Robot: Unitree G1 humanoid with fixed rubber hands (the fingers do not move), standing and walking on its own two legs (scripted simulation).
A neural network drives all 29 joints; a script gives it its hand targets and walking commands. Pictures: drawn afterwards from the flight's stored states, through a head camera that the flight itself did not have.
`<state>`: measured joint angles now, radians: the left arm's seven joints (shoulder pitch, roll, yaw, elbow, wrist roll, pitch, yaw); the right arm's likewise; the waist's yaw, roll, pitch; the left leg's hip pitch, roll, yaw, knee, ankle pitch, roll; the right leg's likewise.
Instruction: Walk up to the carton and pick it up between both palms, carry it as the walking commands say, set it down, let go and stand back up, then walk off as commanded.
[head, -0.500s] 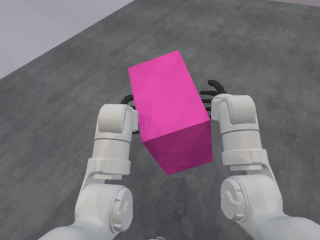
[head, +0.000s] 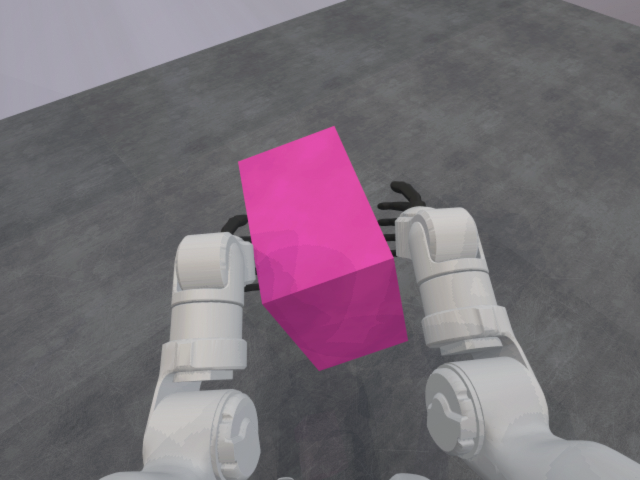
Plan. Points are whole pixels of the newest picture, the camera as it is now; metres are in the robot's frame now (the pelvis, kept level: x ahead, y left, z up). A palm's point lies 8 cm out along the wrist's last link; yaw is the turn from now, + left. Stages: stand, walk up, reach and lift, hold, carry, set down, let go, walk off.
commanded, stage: carry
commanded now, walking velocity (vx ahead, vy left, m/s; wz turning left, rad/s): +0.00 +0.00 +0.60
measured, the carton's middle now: (326, 254) +0.42 +0.00 +0.01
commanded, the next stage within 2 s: none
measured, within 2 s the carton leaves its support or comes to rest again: neither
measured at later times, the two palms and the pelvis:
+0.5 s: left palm (145, 206) +0.40 +0.22 +0.14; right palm (328, 157) +0.48 +0.00 +0.14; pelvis +0.05 +0.00 +0.02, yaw +16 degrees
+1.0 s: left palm (106, 209) +0.37 +0.24 +0.16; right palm (310, 154) +0.44 +0.03 +0.18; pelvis +0.06 +0.05 +0.02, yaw +18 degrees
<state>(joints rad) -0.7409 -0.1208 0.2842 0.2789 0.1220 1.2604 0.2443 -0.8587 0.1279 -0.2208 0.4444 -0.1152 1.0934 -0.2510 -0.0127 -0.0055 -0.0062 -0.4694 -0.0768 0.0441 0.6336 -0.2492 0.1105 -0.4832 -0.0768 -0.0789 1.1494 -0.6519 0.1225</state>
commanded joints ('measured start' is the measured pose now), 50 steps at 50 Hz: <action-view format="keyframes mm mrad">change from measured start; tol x32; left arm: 1 -1109 -1094 -625 -300 -505 -157 -213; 25 -954 -1024 -504 -127 -409 -91 -213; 28 -558 -1067 -394 -165 -336 -70 -249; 34 -1016 -956 -546 -311 -444 -116 -259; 50 -755 -912 -393 32 -310 -72 -261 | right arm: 1 -686 1115 461 -240 439 17 242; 28 -231 1189 445 -130 315 115 241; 30 -670 1163 542 -246 430 80 236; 50 -463 1110 400 127 363 103 245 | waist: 1 -1 152 -561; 17 -11 229 -564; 27 24 -302 -633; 50 19 30 -451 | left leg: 1 519 270 -311 -128 612 37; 20 684 124 -342 -87 1235 -115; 24 411 67 -257 -81 932 -113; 27 -290 -77 -183 405 -329 -116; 44 -28 32 17 107 -79 -157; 50 356 268 -185 -233 561 -87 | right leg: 1 -168 4 35 -48 166 0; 22 -9 121 -50 -483 344 -27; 26 792 -211 273 -735 1066 -194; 31 774 -324 334 -633 1490 -260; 50 238 -80 32 -567 473 -100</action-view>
